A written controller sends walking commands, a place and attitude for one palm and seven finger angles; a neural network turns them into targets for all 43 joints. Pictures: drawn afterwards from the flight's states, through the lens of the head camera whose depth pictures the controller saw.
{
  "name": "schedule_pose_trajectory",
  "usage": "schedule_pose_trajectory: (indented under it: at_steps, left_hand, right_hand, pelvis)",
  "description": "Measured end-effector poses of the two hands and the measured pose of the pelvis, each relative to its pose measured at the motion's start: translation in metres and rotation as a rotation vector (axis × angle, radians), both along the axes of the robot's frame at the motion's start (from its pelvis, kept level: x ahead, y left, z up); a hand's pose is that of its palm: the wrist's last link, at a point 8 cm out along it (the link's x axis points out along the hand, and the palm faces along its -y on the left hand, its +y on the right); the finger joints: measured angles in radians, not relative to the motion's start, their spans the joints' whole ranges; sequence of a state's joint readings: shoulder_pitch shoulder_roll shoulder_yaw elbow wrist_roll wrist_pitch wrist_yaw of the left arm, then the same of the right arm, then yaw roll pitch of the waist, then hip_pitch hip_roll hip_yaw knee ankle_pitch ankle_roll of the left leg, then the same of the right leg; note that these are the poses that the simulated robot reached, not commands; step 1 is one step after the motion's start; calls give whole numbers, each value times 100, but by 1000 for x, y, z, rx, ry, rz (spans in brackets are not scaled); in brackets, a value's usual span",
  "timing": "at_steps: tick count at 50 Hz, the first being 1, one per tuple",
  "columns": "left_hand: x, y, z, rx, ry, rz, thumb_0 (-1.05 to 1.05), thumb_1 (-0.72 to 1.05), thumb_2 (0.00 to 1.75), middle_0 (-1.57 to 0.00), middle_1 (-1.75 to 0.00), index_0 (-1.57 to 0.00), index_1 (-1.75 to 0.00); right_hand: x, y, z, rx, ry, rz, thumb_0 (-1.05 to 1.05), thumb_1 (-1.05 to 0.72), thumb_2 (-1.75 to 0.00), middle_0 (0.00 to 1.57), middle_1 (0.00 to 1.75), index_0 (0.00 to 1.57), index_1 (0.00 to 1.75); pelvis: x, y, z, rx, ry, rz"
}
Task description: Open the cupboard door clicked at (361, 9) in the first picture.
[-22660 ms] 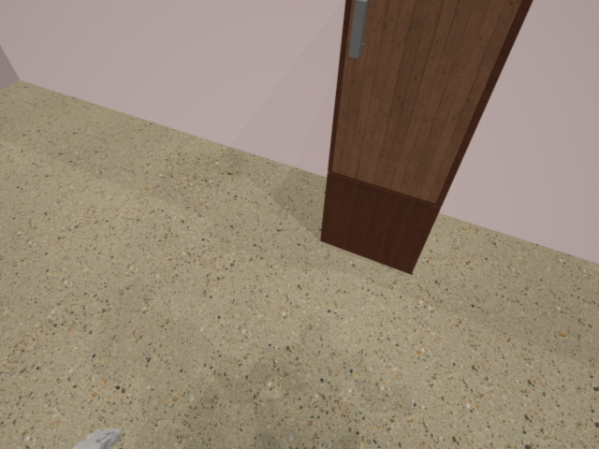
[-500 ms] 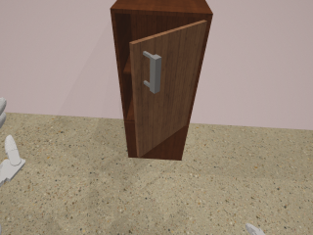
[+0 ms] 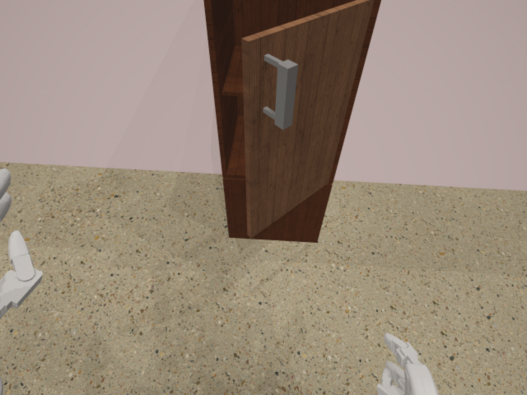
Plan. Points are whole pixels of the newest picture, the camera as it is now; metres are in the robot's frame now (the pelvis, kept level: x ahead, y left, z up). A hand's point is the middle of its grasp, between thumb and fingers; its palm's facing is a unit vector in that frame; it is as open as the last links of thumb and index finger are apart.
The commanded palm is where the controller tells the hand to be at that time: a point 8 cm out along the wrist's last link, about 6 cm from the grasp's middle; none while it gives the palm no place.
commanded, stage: stop stepping back and stand still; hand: left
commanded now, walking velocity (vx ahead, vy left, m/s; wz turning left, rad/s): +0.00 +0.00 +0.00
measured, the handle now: (277, 91) +0.62 +0.03 +0.15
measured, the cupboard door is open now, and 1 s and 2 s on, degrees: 45 45 45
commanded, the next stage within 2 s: let the arm hang, fingers relaxed in 0.10 s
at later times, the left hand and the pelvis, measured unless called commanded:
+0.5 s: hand out of the picture +0.07 +0.18 -0.16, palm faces -0.04 -0.97 -0.22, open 7.4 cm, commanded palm none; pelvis -0.02 -0.01 -0.01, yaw +3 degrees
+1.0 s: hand out of the picture +0.03 +0.23 -0.15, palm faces +0.09 -0.93 -0.35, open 7.3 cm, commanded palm none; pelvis +0.00 -0.02 +0.00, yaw +4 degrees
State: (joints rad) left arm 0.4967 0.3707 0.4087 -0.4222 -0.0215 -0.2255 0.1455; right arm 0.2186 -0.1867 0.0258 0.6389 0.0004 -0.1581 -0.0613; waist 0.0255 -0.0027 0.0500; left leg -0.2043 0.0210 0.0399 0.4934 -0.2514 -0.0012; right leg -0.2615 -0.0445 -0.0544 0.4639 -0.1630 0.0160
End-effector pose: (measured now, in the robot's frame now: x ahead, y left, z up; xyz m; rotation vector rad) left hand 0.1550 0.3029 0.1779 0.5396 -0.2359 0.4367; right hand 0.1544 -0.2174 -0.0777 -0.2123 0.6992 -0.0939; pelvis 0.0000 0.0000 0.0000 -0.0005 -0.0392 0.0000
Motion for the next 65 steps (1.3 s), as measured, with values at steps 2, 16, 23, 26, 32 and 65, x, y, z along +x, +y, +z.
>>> schedule_pose_trajectory:
  at_steps: [2, 16, 23, 26, 32, 65]
  left_hand:
    - [1, -1, -4, -15, 11, -3, 1, 89, 90, -21, -30, -21, -31]
    - [20, 4, -142, -172, 623, -5, 0, 90, 90, -20, -30, -20, -30]
    - [-66, -53, -290, -447, 1250, 35, 1, 91, 90, -20, -30, -20, -30]
    - [-104, -79, -319, -564, 1381, 46, 1, 91, 90, -20, -30, -20, -30]
    - [-158, -79, -329, -656, 1479, 176, 1, 95, 90, -21, -30, -21, -30]
    - [-73, -48, -292, -540, 1353, 202, 0, 91, 90, -20, -30, -20, -30]
  right_hand:
    - [-2, -1, 0, -2, 4, -2, 1, -90, -89, 20, 30, 21, 30]
    - [-18, -36, -37, -20, 173, -1, 1, -90, -89, 20, 30, 21, 30]
    - [-70, -64, -53, -62, 378, -64, 0, -90, -89, 20, 30, 21, 30]
    - [-102, -70, -51, -97, 500, -79, 0, -90, -89, 20, 30, 21, 30]
    - [-145, -68, -52, -103, 672, -85, 0, -90, -89, 20, 30, 20, 30]
    - [-70, -79, -50, -80, 560, -74, 0, -90, -89, 20, 30, 21, 30]
  pelvis:
    - [-1, 1, 1, -2, 1, 0]
    - [-10, 6, -8, 8, 44, 35]
    - [-16, -6, -12, 16, 22, 42]
    - [-16, -10, -11, 9, 15, 52]
    - [-14, -16, -5, -4, 15, 71]
    - [16, -21, 7, 7, 12, 60]
